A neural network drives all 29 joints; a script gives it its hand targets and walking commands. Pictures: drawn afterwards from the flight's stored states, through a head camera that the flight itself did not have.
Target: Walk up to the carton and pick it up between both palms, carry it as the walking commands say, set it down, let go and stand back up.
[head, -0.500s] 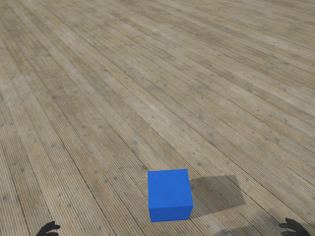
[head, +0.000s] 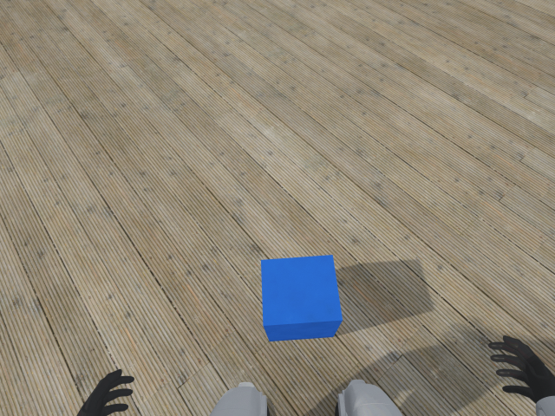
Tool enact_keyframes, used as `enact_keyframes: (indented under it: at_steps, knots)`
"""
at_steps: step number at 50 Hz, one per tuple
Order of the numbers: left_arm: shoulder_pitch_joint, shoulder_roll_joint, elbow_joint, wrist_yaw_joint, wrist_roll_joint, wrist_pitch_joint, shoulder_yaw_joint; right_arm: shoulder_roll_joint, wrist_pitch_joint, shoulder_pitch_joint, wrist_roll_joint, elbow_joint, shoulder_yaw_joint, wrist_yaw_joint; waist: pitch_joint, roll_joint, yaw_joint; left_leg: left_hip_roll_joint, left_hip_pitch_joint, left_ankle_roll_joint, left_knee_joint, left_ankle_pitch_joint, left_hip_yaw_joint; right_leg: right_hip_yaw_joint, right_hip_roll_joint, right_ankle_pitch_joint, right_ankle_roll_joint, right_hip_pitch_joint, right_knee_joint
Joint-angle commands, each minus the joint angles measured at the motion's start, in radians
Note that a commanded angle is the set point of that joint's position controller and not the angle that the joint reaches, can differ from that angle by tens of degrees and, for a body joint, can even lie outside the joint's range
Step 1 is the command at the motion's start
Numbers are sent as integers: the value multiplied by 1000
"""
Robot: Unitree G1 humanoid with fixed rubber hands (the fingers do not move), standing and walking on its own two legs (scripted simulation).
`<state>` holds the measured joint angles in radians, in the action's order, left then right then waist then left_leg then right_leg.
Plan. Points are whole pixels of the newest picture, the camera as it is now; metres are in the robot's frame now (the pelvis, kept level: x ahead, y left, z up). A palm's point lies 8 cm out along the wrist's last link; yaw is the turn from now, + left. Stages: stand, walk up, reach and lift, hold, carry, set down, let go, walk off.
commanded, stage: reach and lift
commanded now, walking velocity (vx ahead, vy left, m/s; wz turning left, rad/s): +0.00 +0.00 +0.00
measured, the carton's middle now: (299, 300) +0.43 -0.02 -0.62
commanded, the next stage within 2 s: none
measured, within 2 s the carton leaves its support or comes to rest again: neither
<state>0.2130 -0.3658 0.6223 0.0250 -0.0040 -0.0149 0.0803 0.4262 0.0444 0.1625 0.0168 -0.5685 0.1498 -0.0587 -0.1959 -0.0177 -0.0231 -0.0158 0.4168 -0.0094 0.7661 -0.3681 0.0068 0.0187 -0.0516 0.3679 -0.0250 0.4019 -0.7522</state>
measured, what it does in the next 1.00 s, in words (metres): lowers itself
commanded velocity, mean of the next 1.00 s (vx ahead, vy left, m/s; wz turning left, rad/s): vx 0.00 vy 0.00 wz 0.00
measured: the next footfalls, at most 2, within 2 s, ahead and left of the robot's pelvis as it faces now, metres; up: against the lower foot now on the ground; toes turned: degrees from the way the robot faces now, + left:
none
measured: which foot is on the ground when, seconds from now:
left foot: down 0.00-1.00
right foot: down 0.00-1.00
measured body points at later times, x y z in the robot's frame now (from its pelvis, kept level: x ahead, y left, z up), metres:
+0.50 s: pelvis +0.00 +0.00 -0.03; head +0.19 +0.01 +0.38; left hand +0.28 +0.26 -0.15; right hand +0.27 -0.28 -0.13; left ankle +0.02 +0.12 -0.71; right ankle +0.02 -0.14 -0.71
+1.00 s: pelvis -0.04 -0.01 -0.08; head +0.24 -0.01 +0.27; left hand +0.41 +0.20 -0.20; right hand +0.41 -0.24 -0.20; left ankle +0.02 +0.12 -0.71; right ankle +0.02 -0.14 -0.71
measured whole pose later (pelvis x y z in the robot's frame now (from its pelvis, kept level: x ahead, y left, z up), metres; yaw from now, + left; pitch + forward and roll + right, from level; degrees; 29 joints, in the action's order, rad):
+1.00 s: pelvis -0.04 -0.01 -0.08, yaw +0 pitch +42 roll +0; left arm -0.76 -0.29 0.68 0.01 0.00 -0.12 0.17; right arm 0.30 0.08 -0.84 -0.04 -0.81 0.22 -0.04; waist 0.06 0.00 -0.02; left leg -0.02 1.46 -0.02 1.01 -0.29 0.02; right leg 0.00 -0.05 0.30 -0.03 1.45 -1.01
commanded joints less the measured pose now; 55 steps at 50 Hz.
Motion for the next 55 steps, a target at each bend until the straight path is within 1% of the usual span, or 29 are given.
enact_keyframes:
  at_steps: [1, 2, 5, 6, 7, 8, 11, 13, 14, 15, 17, 18, 20, 22, 25, 27, 29, 31, 33, 36, 37, 39, 41, 44, 45, 48, 52, 54, 55]
  knots:
    - [-254, -97, -247, -12, -31, 39, 128, 21, -49, -122, -10, 52, 43, -11, 287, 15, 28, 40, 33, -40, -52, 139, -49, 32, 103, -167, -9, -8, 10]
    - [-251, -94, -222, -14, -23, 38, 120, 14, -52, -125, -15, 42, 38, -6, 302, 25, 24, 42, 47, -38, -35, 167, -49, 29, 103, -206, -10, -2, -2]
    - [-218, -88, -130, -13, -6, 36, 116, -1, -60, -140, -32, 34, 20, 9, 373, 40, 32, 53, 78, -30, 10, 264, -42, 22, 104, -336, -17, 9, -46]
    - [-217, -87, -92, -11, 3, 35, 110, -5, -64, -162, -41, 43, 11, 15, 387, 61, 37, 57, 105, -28, 23, 290, -37, 21, 103, -380, -21, 18, -60]
    - [-213, -88, -60, -10, 4, 36, 114, -10, -67, -165, -45, 38, 3, 21, 407, 67, 47, 62, 132, -30, 35, 315, -38, 16, 103, -432, -23, 12, -72]
    - [-215, -91, -24, -8, 6, 36, 112, -13, -67, -176, -51, 38, 0, 27, 416, 83, 46, 65, 159, -31, 42, 340, -34, 13, 104, -481, -27, 24, -81]
    - [-260, -103, 26, -4, 14, 41, 122, -50, -69, -225, -69, 40, -26, 44, 460, 116, 63, 73, 253, -26, 78, 373, -31, -10, 98, -577, -36, 56, -110]
    - [-319, -100, 35, -2, 24, 44, 121, -70, -67, -273, -78, 36, -32, 53, 499, 124, 55, 75, 320, -24, 97, 375, -27, -19, 95, -606, -36, 86, -133]
    - [-353, -101, 26, -3, 29, 47, 123, -76, -66, -284, -80, 25, -23, 56, 529, 98, 45, 77, 345, -25, 109, 388, -23, -23, 91, -622, -33, 105, -147]
    - [-361, -95, 23, -2, 32, 50, 122, -84, -66, -283, -82, 11, -20, 57, 572, 95, 38, 81, 366, -24, 118, 411, -22, -25, 91, -650, -31, 110, -161]
    - [-410, -83, -10, -1, 43, 55, 121, -90, -70, -308, -85, 0, -2, 59, 664, 57, 21, 83, 384, -26, 135, 467, -12, -31, 86, -676, -20, 143, -181]
    - [-431, -72, -30, -2, 48, 60, 117, -88, -73, -321, -85, -7, 5, 61, 709, 28, 12, 82, 387, -29, 145, 503, -6, -33, 85, -685, -15, 165, -192]
    - [-503, -54, -58, -6, 59, 63, 115, -77, -80, -383, -85, -21, 26, 62, 774, -20, 1, 76, 371, -37, 166, 569, 9, -36, 86, -643, -6, 256, -195]
    - [-561, -38, -73, -9, 69, 56, 116, -63, -83, -449, -89, -18, 43, 61, 812, -54, 1, 69, 331, -43, 178, 593, 18, -30, 93, -554, 0, 357, -189]
    - [-658, -22, -67, -14, 79, 24, 104, -27, -65, -558, -104, -35, 69, 51, 814, -88, 8, 59, 321, -57, 172, 504, 12, -9, 102, -383, 6, 469, -183]
    - [-739, -14, -64, -17, 86, -6, 94, -11, -46, -648, -118, -37, 76, 37, 797, -83, 13, 53, 370, -62, 153, 357, -3, 5, 104, -271, 4, 492, -183]
    - [-785, -5, -48, -21, 86, -37, 100, -3, -23, -721, -131, -48, 67, 22, 778, -78, 29, 49, 418, -65, 139, 249, -17, 12, 104, -196, 5, 503, -188]
    - [-859, 7, -39, -25, 90, -67, 101, 17, -3, -803, -133, -64, 74, 7, 775, -77, 22, 42, 439, -70, 137, 172, -20, 24, 105, -136, 8, 535, -201]
    - [-921, 22, -12, -29, 87, -93, 111, 22, 15, -893, -135, -83, 71, -2, 761, -62, 27, 38, 485, -71, 141, 127, -22, 24, 104, -100, 9, 566, -211]
    - [-1002, 35, 27, -33, 75, -114, 136, 22, 27, -991, -121, -111, 90, -5, 780, -43, 21, 42, 528, -68, 158, 82, -26, 26, 105, -72, 9, 589, -229]
    - [-1022, 48, 44, -34, 75, -118, 138, 22, 27, -1014, -116, -126, 99, -5, 791, -41, 17, 45, 543, -68, 166, 90, -25, 26, 105, -84, 9, 604, -239]
    - [-1086, 43, 64, -36, 67, -115, 164, 14, 27, -1090, -109, -129, 107, 0, 822, -8, 28, 48, 592, -60, 186, 94, -27, 18, 107, -94, 5, 620, -251]
    - [-1143, 29, 76, -40, 55, -103, 189, -9, 25, -1137, -106, -150, 111, 7, 876, 7, 41, 57, 625, -53, 208, 112, -36, 10, 110, -121, 3, 616, -268]
    - [-1232, 26, 68, -41, 46, -82, 215, -56, 20, -1206, -107, -166, 109, 17, 983, 26, 53, 67, 658, -41, 237, 180, -42, 4, 114, -194, 2, 615, -290]
    - [-1262, 22, 56, -39, 44, -74, 223, -70, 20, -1234, -109, -161, 106, 21, 1022, 24, 65, 72, 671, -39, 249, 211, -48, -4, 114, -227, 4, 606, -295]
    - [-1308, 7, 42, -29, 40, -51, 237, -103, 12, -1269, -104, -125, 111, 37, 1174, 34, 68, 83, 669, -28, 271, 326, -57, -13, 117, -373, 1, 539, -300]
    - [-1219, 13, 39, -6, 35, -28, 258, -150, 2, -1180, -77, -93, 114, 48, 1354, 61, 62, 92, 698, -23, 299, 522, -59, -35, 114, -649, -2, 403, -328]
    - [-1160, 25, 31, 3, 28, -20, 271, -164, -3, -1137, -68, -54, 118, 47, 1420, 62, 67, 93, 715, -22, 305, 620, -52, -48, 111, -778, 1, 354, -345]
    - [-1121, 44, 44, 8, 26, -17, 269, -173, -8, -1105, -61, -50, 122, 43, 1425, 64, 55, 89, 729, -21, 306, 656, -45, -49, 108, -812, 2, 366, -347]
